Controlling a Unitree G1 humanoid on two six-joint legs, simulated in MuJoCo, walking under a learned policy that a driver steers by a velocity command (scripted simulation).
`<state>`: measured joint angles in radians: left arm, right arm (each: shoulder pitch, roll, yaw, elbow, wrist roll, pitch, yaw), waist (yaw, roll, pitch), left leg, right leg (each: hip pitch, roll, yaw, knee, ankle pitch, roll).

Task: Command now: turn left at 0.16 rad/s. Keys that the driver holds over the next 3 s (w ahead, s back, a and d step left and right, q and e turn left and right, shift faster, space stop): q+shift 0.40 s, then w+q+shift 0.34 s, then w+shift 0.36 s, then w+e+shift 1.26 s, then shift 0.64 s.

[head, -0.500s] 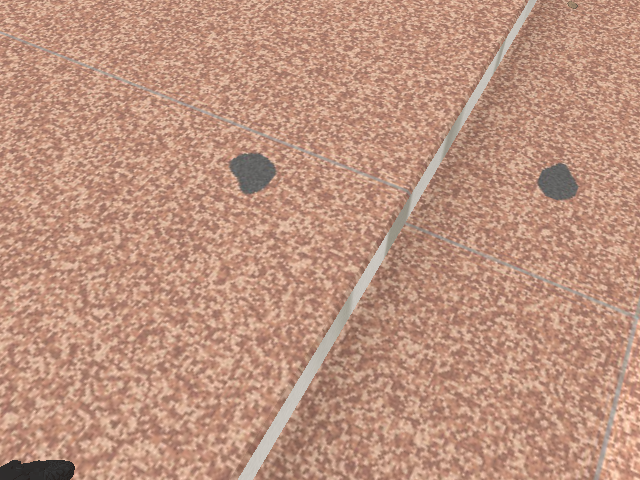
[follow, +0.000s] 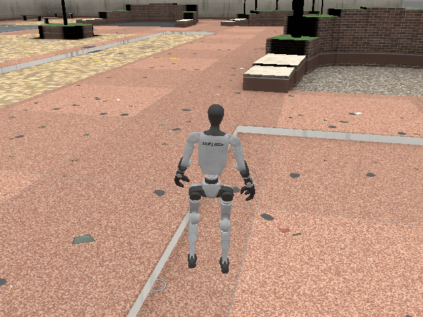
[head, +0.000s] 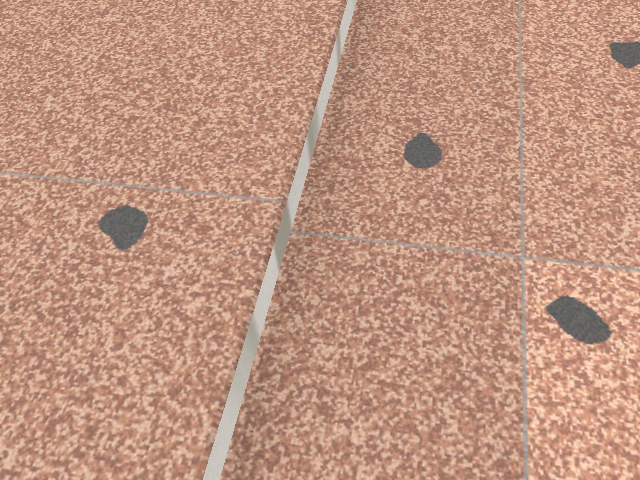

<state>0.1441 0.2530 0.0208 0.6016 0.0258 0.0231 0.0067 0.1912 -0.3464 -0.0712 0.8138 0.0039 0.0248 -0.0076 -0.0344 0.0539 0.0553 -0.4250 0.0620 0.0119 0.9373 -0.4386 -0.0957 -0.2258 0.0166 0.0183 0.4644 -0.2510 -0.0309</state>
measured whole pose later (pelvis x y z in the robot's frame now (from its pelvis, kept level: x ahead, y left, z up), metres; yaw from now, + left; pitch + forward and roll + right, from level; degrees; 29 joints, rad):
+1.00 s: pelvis +0.22 +0.12 +0.00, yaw +44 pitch +2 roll -2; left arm 0.38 0.27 0.06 0.76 0.02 -0.12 -0.01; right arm 0.23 -0.27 -0.01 0.60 0.04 -0.05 0.00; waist 0.06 0.06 -0.02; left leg -0.61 0.00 -0.08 1.37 -0.33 0.05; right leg -0.12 0.06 0.00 0.39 -0.30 -0.03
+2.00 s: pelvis +0.84 +0.65 +0.12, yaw +7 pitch +0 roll +1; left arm 0.49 0.18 0.03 0.75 -0.03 -0.06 0.00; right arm -0.06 -0.22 -0.01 0.51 -0.01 -0.13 -0.01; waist 0.12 0.03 0.04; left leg -0.70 0.07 -0.20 0.80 -0.05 -0.06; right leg -0.10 0.17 0.19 0.45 -0.32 -0.15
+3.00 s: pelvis +1.42 +0.67 +0.11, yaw -27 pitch +0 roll -2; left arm 0.17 0.24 0.03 0.78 0.02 -0.02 -0.01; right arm 0.15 -0.27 -0.01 0.77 -0.02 0.00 -0.03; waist 0.02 0.04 0.02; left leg -0.36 0.08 -0.06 0.58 -0.23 -0.04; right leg -0.34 0.09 0.00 0.52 -0.19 -0.05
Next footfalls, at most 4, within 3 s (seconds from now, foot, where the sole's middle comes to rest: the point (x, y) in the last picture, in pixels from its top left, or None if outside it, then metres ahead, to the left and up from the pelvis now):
0.30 left None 0.00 0.12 -0.78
0.80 right None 0.29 0.02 -0.78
1.26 left None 0.38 0.51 -0.66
1.72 right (72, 318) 0.81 0.61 -0.66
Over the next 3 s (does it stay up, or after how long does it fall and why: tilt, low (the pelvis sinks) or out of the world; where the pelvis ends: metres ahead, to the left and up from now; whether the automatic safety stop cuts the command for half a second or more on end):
stays up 1.42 0.67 0.11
